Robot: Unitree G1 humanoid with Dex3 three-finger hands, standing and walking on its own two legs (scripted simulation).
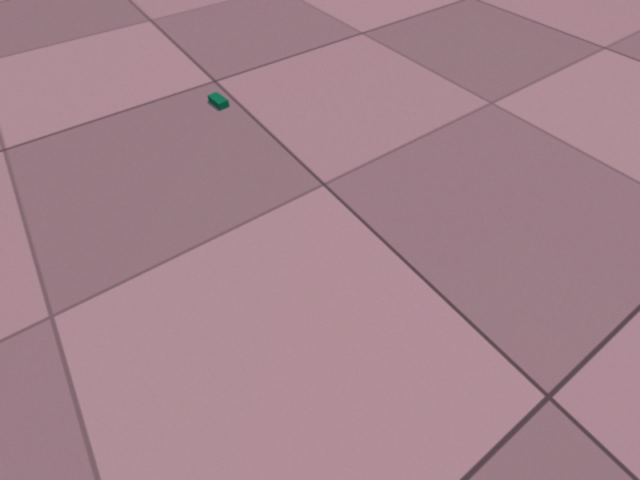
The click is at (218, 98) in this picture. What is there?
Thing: flat box
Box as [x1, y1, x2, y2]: [208, 92, 229, 110]
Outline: 208,95 209,101 220,110 229,106 227,100 217,92
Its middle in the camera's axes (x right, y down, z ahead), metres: -0.63 -0.84 +2.31
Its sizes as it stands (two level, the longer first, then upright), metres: 0.128 0.064 0.042
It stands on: the floor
